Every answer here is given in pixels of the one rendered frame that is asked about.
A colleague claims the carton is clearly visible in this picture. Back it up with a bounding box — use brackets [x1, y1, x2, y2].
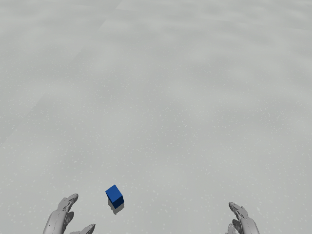
[105, 185, 124, 209]

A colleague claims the left robot hand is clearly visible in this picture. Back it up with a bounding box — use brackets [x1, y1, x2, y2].
[43, 194, 95, 234]

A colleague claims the right robot hand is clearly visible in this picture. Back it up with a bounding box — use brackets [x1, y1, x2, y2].
[225, 202, 260, 234]

